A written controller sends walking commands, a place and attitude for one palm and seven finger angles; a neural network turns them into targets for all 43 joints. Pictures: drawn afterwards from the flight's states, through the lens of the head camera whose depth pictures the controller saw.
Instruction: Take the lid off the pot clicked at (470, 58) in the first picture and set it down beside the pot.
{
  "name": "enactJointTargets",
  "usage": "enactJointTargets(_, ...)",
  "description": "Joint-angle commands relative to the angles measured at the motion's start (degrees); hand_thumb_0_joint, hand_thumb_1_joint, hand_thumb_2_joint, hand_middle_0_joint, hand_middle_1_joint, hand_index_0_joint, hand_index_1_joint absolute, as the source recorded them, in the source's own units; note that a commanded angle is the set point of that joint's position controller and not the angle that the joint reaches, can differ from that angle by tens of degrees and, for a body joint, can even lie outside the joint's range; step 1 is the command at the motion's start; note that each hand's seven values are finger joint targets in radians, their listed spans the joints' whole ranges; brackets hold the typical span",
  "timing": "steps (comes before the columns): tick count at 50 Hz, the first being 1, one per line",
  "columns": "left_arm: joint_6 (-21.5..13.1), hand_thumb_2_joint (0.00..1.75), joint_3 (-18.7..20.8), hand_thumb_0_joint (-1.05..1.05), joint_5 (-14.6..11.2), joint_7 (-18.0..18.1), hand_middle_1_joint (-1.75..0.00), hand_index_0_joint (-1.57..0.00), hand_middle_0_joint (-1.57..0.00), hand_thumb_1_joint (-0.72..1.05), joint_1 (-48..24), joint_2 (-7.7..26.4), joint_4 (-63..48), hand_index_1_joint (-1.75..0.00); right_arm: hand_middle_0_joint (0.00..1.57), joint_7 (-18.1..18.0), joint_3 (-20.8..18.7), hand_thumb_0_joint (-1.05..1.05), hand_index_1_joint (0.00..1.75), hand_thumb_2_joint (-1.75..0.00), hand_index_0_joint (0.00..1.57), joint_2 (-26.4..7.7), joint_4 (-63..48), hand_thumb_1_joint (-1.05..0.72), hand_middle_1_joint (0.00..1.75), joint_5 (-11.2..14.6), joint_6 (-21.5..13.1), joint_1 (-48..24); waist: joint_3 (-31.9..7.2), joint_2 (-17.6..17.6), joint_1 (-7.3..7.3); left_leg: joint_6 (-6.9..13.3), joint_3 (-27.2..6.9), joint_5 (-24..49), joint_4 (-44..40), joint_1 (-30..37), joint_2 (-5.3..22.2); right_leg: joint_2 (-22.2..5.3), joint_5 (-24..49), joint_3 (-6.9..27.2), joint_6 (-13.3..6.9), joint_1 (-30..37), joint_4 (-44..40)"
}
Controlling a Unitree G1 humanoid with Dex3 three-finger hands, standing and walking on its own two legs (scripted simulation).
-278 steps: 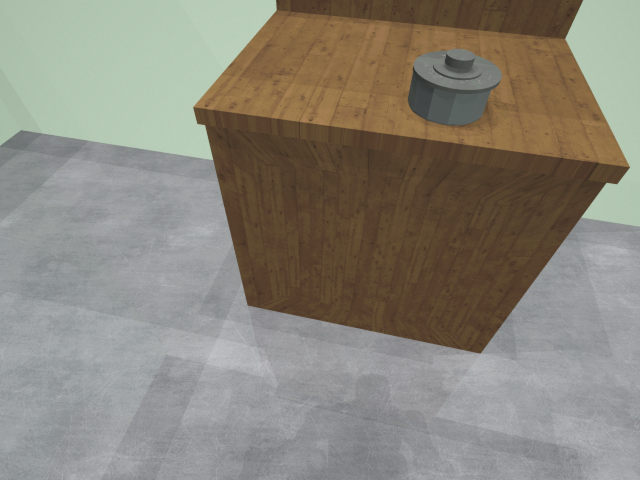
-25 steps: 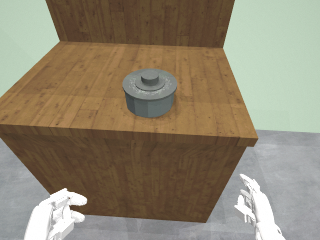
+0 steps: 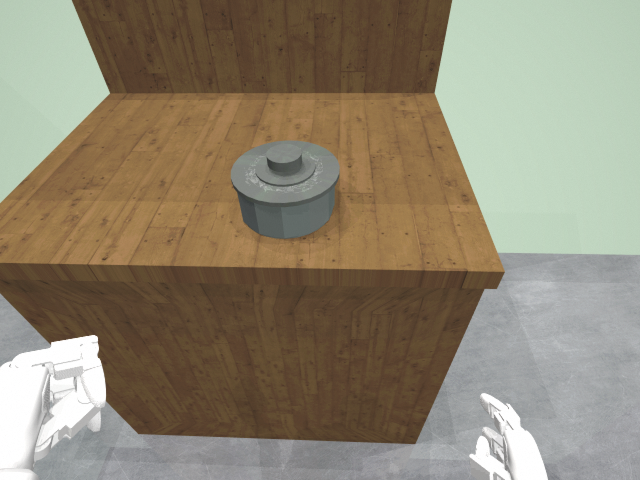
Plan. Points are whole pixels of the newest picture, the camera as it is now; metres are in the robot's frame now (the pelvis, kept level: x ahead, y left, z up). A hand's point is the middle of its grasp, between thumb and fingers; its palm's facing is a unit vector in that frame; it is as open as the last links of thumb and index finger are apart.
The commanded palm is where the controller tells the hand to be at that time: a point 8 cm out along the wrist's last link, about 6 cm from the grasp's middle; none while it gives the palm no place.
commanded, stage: raise the hand higher, near the body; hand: left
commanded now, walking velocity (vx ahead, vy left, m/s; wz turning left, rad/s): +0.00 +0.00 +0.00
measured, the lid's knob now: (284, 157) +0.53 +0.13 +0.15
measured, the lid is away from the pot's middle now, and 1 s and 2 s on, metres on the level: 0.00 0.00 0.00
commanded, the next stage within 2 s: reach forward and open the fingers in 0.52 s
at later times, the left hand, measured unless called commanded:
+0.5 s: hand (70, 336) +0.17 +0.25 +0.18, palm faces +0.41 -0.83 -0.39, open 3.1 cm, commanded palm +0.12 +0.28 +0.21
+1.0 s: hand (51, 312) +0.19 +0.28 +0.18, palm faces +0.27 -0.15 -0.95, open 3.1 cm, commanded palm +0.16 +0.27 +0.24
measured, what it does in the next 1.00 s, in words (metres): stands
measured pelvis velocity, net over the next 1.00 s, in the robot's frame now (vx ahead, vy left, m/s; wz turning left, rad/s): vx -0.02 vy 0.02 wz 0.03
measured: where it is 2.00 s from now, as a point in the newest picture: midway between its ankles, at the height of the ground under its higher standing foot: outside the picture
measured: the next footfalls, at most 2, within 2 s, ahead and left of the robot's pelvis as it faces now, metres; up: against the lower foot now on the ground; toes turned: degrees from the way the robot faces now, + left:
none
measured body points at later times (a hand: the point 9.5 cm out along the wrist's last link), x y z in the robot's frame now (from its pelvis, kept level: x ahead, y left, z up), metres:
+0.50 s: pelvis +0.00 +0.01 +0.00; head -0.02 +0.00 +0.45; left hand +0.15 +0.29 +0.21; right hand +0.21 -0.19 -0.07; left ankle +0.05 +0.12 -0.74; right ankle -0.03 -0.11 -0.74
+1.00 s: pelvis -0.02 +0.02 -0.01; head -0.04 -0.03 +0.44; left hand +0.18 +0.29 +0.24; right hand +0.23 -0.17 -0.08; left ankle +0.05 +0.12 -0.74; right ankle -0.03 -0.11 -0.74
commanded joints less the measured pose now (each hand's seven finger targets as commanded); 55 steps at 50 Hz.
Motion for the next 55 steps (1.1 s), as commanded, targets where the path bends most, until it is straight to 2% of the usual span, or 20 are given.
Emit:
enactJointTargets(1, -3.8, 0.9, 7.1, 0.0, -0.8, 1.1, -1.5, -1.3, -1.3, 0.9, -3.2, 8.8, -13.2, -1.5, 0.2, -0.4, -1.7, 0.0, 0.3, -0.9, 0.2, -5.3, -11.1, -0.9, 0.3, 0.0, -3.9, -10.4, -1.7, -1.7, 0.67, 1.9, 1.4, 5.7, -1.9, 9.3, -1.8, -0.4, 7.2, -0.4, 0.5, -11.9, -6.4)
enactJointTargets(6, -4.0, 0.9, 8.0, 0.0, -1.1, 1.1, -1.5, -1.3, -1.3, 0.9, -6.2, 9.2, -14.2, -1.5, 0.2, -0.2, -1.6, 0.0, 0.3, -0.9, 0.2, -5.4, -11.1, -0.9, 0.3, -0.2, -3.4, -10.2, -1.9, -1.2, 0.62, 1.7, 1.4, 6.2, -2.4, 10.1, -1.7, -0.2, 8.1, -0.5, 0.5, -11.2, -6.5)
enactJointTargets(10, -4.3, 0.9, 7.8, 0.0, -1.2, 1.0, -1.5, -1.3, -1.3, 0.9, -7.0, 9.0, -16.7, -1.5, 0.2, 0.3, -1.3, 0.0, 0.3, -0.9, 0.2, -5.7, -11.5, -0.9, 0.3, -0.4, -3.3, -10.1, -3.7, 1.7, 0.7, 1.4, 1.0, 7.9, -2.4, 10.9, -1.6, -0.1, 9.8, -0.5, 0.2, -10.0, -5.8)
enactJointTargets(13, -4.3, 0.9, 8.5, 0.0, -1.4, 0.9, -1.5, -1.3, -1.3, 0.9, -8.8, 9.0, -15.9, -1.5, 0.2, 0.6, -1.1, 0.0, 0.3, -0.9, 0.2, -5.5, -11.3, -0.9, 0.3, -0.5, -2.9, -10.1, -2.7, -0.6, 0.48, 1.3, 0.9, 7.6, -2.6, 10.7, -1.5, 0.1, 9.6, -0.6, 0.1, -10.4, -6.2)
enactJointTargets(18, -4.8, 0.9, 9.1, 0.0, -1.5, 1.0, -1.5, -1.3, -1.3, 0.9, -12.0, 9.3, -17.1, -1.5, 0.2, 0.8, -0.8, 0.0, 0.3, -0.9, 0.2, -5.5, -11.1, -0.9, 0.3, -0.8, -2.9, -10.0, -3.6, 1.0, 0.6, 1.1, 0.4, 6.9, -2.9, 11.0, -1.4, 0.1, 8.6, -0.6, -0.1, -10.1, -6.0)
enactJointTargets(20, -5.1, 0.9, 9.4, 0.0, -1.7, 1.0, -1.5, -1.3, -1.3, 0.9, -13.3, 9.6, -17.5, -1.5, 0.2, 0.9, -0.8, 0.0, 0.3, -0.9, 0.2, -5.7, -11.1, -0.9, 0.3, -0.9, -2.8, -10.2, -4.0, -0.9, 0.67, 1.2, 0.3, 6.8, -2.9, 11.0, -1.2, 0.0, 8.4, -0.7, 0.0, -9.9, -6.0)
enactJointTargets(23, -5.3, 0.9, 9.5, 0.0, -1.8, 0.9, -1.5, -1.3, -1.3, 0.9, -14.6, 9.3, -17.9, -1.5, 0.2, 1.1, -0.6, 0.0, 0.3, -0.9, 0.2, -5.5, -10.8, -0.9, 0.3, -0.8, -2.8, -10.6, -3.6, 0.8, 0.66, 1.0, 0.3, 6.3, -3.0, 10.7, -1.2, 0.0, 7.8, -0.5, -0.1, -10.1, -6.1)
enactJointTargets(31, -6.5, 0.9, 11.8, 0.0, -2.4, 1.1, -1.5, -1.3, -1.3, 0.9, -18.7, 10.6, -17.5, -1.5, 0.2, 1.1, -0.8, 0.0, 0.3, -0.9, 0.2, -5.6, -9.8, -0.9, 0.3, -0.9, -2.8, -10.6, -3.9, -0.9, 0.83, 1.0, 0.1, 5.2, -3.4, 10.7, -0.8, -0.2, 6.4, -0.6, -0.2, -10.2, -6.3)
enactJointTargets(32, 1.0, 0.92, 8.2, 0.0, 17.1, 2.9, -1.46, -1.29, -1.29, 0.87, -18.1, 19.0, -17.7, -1.46, 0.2, 1.9, 0.5, 0.0, 0.3, -0.9, 0.2, -8.6, -11.3, -0.9, 0.3, -1.7, 1.0, -13.3, -2.4, 3.2, 1.06, 0.5, 1.3, 6.0, -1.9, 1.8, -2.4, 0.4, 7.3, -2.0, 0.1, -11.6, -0.1)
enactJointTargets(33, 3.7, 0.94, 6.2, 0.0, 17.5, 3.7, -1.43, -1.29, -1.29, 0.85, -25.9, 15.4, -25.6, -1.43, 0.2, 2.9, 0.1, 0.0, 0.3, -0.9, 0.2, -7.2, -14.2, -0.9, 0.3, -1.3, 2.5, -14.8, -5.1, 7.5, 1.32, 0.3, 1.2, 6.5, -1.8, 0.7, -2.6, -0.4, 6.1, -3.6, -0.7, -11.0, 2.1)
enactJointTargets(34, 6.3, 0.96, 8.6, 0.0, 21.7, 4.8, -1.39, -1.28, -1.28, 0.82, -21.7, 18.2, -23.5, -1.39, 0.2, 3.2, -0.8, 0.0, 0.3, -0.9, 0.2, -7.6, -13.6, -0.9, 0.3, -1.2, 3.6, -13.1, -7.6, 9.5, 2.98, 0.0, 1.1, 5.4, -1.3, 1.2, -1.8, -0.1, 4.3, -3.1, -1.1, -11.1, 3.1)
enactJointTargets(35, 9.1, 0.98, 9.1, 0.0, 24.6, 5.1, -1.36, -1.28, -1.28, 0.79, -17.1, 19.6, -22.9, -1.36, 0.2, 3.4, -0.9, 0.0, 0.3, -0.9, 0.2, -8.1, -14.3, -0.9, 0.3, -1.1, 5.2, -13.3, -9.1, 9.1, 3.86, 0.1, 1.2, 5.0, -0.6, 0.7, -1.9, 0.0, 3.5, -2.8, -1.2, -11.0, 3.5)
enactJointTargets(38, 14.2, 1.05, 6.0, 0.0, 33.1, 4.2, -1.25, -1.26, -1.26, 0.71, -24.3, 21.5, -23.2, -1.25, 0.2, 4.1, -0.5, 0.0, 0.3, -0.9, 0.2, -8.3, -15.6, -0.9, 0.3, 0.0, 8.4, -16.2, -10.0, 1.1, 2.5, 0.4, 0.9, 4.0, 1.1, -0.5, -2.4, 0.6, 1.4, -2.0, -1.2, -13.3, 4.0)
enactJointTargets(40, 16.2, 1.09, 4.6, 0.0, 37.0, 2.6, -1.18, -1.25, -1.25, 0.66, -25.4, 22.4, -17.5, -1.18, 0.2, 3.9, -0.6, 0.0, 0.3, -0.9, 0.2, -8.7, -14.6, -0.9, 0.3, 0.6, 9.4, -16.7, -9.5, -1.2, 2.27, 0.8, 0.4, 3.0, 1.3, -0.2, -2.5, 0.5, 0.3, -1.7, -0.8, -14.8, 3.6)
enactJointTargets(42, 18.0, 1.13, 4.5, 0.0, 38.9, 0.4, -1.11, -1.23, -1.23, 0.59, -27.9, 24.5, -16.1, -1.11, 0.2, 3.8, -0.3, 0.0, 0.3, -0.9, 0.2, -8.5, -15.3, -0.9, 0.3, 1.8, 9.7, -19.6, -11.3, -1.9, 2.52, 1.0, 0.1, 3.2, 1.5, 0.9, -2.8, 0.9, 1.3, -1.1, -0.7, -14.0, 3.4)
enactJointTargets(43, 18.1, 1.15, 3.6, 0.0, 40.2, -0.9, -1.07, -1.23, -1.23, 0.56, -32.4, 25.8, -16.0, -1.07, 0.2, 3.6, -0.1, 0.0, 0.3, -0.9, 0.2, -8.9, -14.6, -0.9, 0.3, 1.6, 9.9, -18.8, -12.7, -1.8, 2.39, 1.1, 0.1, 3.6, 1.2, 1.1, -3.0, 0.2, 1.5, -1.4, -0.5, -13.5, 3.7)
enactJointTargets(46, 18.9, 1.22, 1.0, 0.0, 41.5, -4.6, -0.97, -1.2, -1.2, 0.46, -38.3, 26.9, -10.9, -0.97, 0.2, 2.6, 0.3, 0.0, 0.3, -0.9, 0.2, -8.7, -13.1, -0.9, 0.3, 2.1, 9.7, -19.2, -10.3, -1.5, 2.01, 1.4, -0.6, 2.1, 0.0, 2.2, -3.2, 0.2, 0.3, -1.4, -0.1, -14.5, 2.2)
enactJointTargets(49, 19.4, 1.28, -1.3, 0.0, 42.6, -8.4, -0.86, -1.18, -1.18, 0.36, -45.1, 27.5, -9.9, -0.86, 0.2, 2.2, 0.7, 0.0, 0.3, -0.9, 0.2, -8.4, -12.4, -0.9, 0.3, 2.4, 8.8, -20.2, -11.3, -0.2, 1.85, 1.4, -0.8, 3.3, -0.8, 3.8, -3.3, 0.5, 1.3, -1.3, -0.2, -13.5, 1.6)
enactJointTargets(52, 20.4, 1.34, -0.3, 0.0, 43.6, -11.8, -0.76, -1.15, -1.15, 0.25, -46.5, 29.7, -8.9, -0.76, 0.2, 2.5, 1.4, 0.0, 0.3, -0.9, 0.2, -8.1, -12.8, -0.9, 0.3, 2.5, 8.2, -21.6, -11.6, 2.6, 2.54, 1.2, -0.9, 5.0, -1.3, 4.2, -3.3, 1.1, 3.2, -0.9, -0.5, -12.1, 1.5)
enactJointTargets(55, 19.9, 1.4, -1.4, 0.0, 44.5, -14.7, -0.65, -1.12, -1.12, 0.15, -52.1, 31.1, -2.5, -0.65, 0.2, 2.0, 1.7, 0.0, 0.3, -0.9, 0.2, -8.5, -11.4, -0.9, 0.3, 2.2, 8.8, -20.4, -8.7, 0.5, 1.9, 1.2, -0.3, 2.7, -2.3, 3.0, -3.4, 0.7, 0.5, -1.3, -0.2, -13.3, 0.1)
